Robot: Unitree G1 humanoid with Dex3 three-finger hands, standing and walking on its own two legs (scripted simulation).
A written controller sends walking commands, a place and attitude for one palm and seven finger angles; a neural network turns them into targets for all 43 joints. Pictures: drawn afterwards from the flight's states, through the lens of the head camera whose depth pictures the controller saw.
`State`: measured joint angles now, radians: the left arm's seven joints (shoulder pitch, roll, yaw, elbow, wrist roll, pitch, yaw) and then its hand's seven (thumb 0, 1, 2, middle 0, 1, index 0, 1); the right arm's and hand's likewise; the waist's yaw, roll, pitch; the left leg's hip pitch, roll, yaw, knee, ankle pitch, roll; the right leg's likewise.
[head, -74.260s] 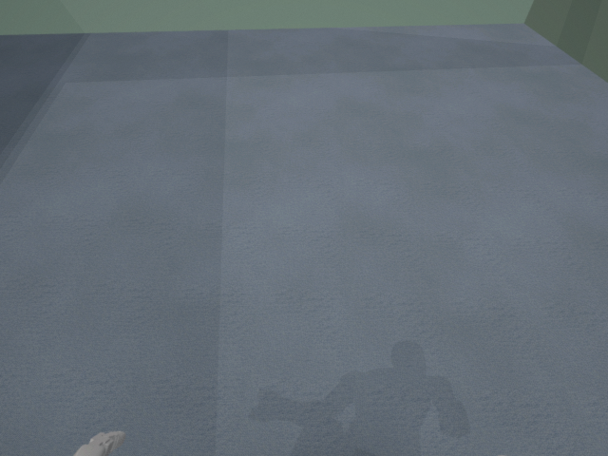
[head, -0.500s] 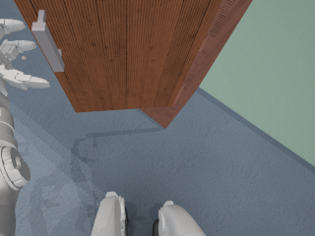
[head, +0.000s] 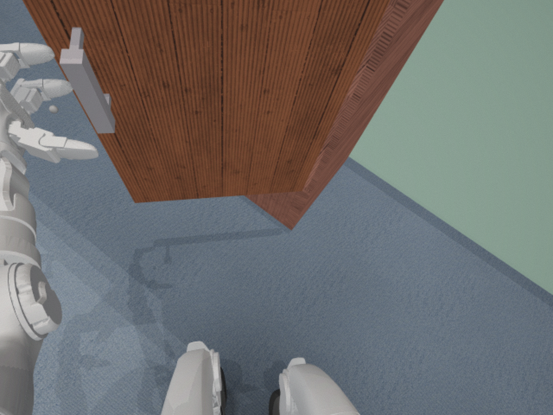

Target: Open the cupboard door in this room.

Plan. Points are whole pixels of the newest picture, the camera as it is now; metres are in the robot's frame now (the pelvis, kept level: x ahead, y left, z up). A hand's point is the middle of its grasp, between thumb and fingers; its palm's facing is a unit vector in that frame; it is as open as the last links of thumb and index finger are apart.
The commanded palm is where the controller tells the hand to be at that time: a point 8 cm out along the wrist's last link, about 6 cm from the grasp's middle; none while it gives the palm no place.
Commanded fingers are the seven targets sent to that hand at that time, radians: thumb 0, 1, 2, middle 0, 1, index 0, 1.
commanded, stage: slide the fingers in behind the handle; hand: left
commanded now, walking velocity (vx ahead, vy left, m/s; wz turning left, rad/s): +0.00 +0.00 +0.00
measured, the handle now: (92, 84) +0.55 +0.23 +0.07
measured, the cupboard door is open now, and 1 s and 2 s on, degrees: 45 44 43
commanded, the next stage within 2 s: close the thumb around the handle in 1.28 s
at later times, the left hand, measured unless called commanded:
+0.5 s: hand (65, 114) +0.50 +0.25 +0.07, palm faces +0.17 -0.99 +0.02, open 14.6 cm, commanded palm +0.48 +0.26 +0.07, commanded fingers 0.00 -0.50 0.30 -0.30 -1.20 -0.30 -1.20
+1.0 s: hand (111, 106) +0.51 +0.20 +0.07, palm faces +0.14 -0.99 -0.02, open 14.0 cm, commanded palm +0.49 +0.23 +0.07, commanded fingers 0.00 -0.50 0.30 -0.30 -1.20 -0.30 -1.20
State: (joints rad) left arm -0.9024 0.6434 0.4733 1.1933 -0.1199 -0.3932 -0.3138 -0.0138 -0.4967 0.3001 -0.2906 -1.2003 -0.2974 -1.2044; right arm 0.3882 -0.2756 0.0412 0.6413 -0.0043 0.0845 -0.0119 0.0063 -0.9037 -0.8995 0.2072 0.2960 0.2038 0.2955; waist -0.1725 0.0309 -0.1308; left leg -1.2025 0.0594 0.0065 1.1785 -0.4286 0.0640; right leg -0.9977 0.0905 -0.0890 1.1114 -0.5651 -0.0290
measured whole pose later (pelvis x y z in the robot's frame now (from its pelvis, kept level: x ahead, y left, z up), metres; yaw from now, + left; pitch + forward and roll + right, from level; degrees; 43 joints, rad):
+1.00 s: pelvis +0.00 -0.01 +0.00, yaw +1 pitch +24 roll -5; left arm -0.89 0.49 0.39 1.19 -0.09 -0.45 -0.14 -0.01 -0.50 0.30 -0.29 -1.20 -0.28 -1.21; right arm 0.38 -0.25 0.03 0.65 -0.02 0.09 0.04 0.01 -0.91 -0.90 0.21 0.30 0.20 0.30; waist -0.17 0.05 -0.15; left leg -1.17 0.06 0.01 1.18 -0.44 0.05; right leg -0.98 0.09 -0.08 1.13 -0.58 -0.05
